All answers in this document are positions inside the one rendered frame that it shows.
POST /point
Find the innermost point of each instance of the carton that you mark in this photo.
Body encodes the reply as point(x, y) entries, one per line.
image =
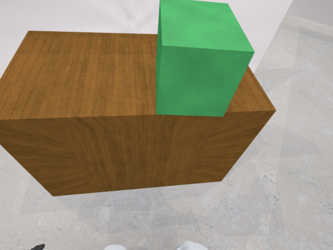
point(202, 55)

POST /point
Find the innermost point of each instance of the pedestal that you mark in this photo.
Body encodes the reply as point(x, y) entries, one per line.
point(78, 113)

